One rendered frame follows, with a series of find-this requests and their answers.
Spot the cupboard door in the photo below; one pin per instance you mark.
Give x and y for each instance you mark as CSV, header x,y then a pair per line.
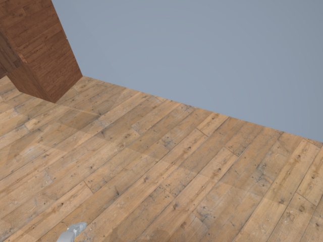
x,y
9,59

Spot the robot left hand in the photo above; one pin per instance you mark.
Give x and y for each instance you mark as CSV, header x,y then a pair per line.
x,y
72,232

